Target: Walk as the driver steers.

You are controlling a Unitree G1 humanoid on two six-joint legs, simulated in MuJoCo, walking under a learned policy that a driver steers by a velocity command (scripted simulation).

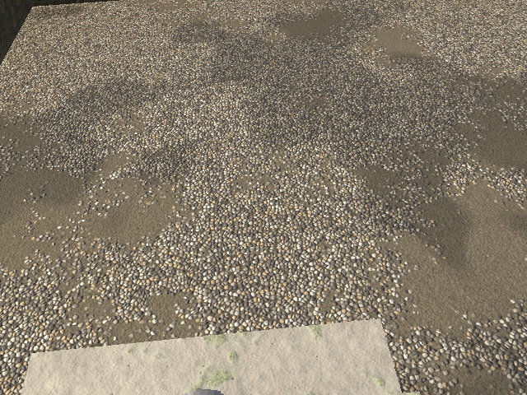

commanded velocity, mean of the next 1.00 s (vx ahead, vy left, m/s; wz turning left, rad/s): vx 0.88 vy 0.00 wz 0.37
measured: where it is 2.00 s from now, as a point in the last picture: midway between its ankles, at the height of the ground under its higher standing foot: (170, 270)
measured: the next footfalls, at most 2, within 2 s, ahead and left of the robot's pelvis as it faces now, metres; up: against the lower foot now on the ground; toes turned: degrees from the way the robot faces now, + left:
left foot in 0.34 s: +0.13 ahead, +0.23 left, +0.00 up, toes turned +24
right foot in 0.78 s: +0.47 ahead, +0.29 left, -0.18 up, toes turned +31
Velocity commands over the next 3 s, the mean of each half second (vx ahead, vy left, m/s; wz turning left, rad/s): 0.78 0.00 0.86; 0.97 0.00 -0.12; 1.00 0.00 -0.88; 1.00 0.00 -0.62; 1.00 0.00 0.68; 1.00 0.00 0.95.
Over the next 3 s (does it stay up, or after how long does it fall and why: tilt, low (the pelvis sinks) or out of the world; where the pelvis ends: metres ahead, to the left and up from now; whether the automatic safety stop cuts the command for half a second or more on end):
stays up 2.32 0.43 -0.56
